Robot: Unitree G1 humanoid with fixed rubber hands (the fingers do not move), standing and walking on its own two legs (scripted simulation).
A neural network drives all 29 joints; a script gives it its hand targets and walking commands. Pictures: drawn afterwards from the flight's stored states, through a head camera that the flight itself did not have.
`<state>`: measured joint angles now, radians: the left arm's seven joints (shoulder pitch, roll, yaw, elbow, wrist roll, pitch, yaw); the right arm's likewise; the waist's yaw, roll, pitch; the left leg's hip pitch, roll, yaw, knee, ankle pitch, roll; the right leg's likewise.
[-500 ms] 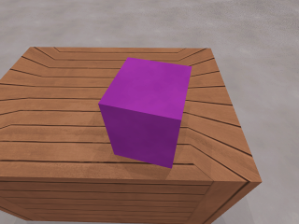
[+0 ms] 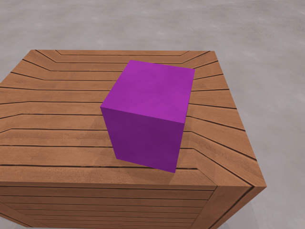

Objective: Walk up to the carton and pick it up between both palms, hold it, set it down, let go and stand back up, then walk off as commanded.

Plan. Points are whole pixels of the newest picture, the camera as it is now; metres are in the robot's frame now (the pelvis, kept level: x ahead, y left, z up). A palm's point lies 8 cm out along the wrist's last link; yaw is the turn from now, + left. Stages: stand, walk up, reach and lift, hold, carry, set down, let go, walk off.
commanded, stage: stand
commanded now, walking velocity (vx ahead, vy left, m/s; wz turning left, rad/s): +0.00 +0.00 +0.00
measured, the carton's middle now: (152, 117) +0.43 +0.02 +0.04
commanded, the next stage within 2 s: walk off in 0.10 s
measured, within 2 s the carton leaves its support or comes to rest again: neither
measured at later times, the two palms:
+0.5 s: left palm out of the picture +0.05 +0.29 -0.11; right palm out of the picture +0.03 -0.30 -0.13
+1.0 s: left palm out of the picture -0.03 +0.21 -0.10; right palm out of the picture -0.07 -0.40 -0.14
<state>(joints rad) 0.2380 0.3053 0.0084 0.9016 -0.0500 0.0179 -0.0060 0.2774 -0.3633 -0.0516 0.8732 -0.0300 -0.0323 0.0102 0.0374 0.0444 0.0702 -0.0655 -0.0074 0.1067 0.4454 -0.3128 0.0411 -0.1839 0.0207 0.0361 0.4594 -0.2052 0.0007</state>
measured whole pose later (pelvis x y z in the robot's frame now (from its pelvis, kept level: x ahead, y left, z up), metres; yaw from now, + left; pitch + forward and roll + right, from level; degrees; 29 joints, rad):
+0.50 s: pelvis -0.03 +0.00 -0.01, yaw +0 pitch -5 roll +1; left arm 0.21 0.35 0.01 0.82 -0.05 0.05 0.00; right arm 0.27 -0.36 -0.05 0.88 -0.01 0.00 0.00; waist 0.01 0.01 0.14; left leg -0.17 -0.01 0.11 0.60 -0.35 0.05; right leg -0.29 0.01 0.04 0.63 -0.24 -0.03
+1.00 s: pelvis -0.12 -0.09 -0.01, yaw -2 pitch -3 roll +4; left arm 0.20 0.35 0.01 0.79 -0.05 0.06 0.02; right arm 0.25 -0.39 -0.05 0.80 0.01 0.05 -0.01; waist -0.01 0.01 0.20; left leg -0.40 -0.14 -0.06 1.11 -0.46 -0.01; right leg -0.31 0.04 0.04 0.66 -0.29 -0.08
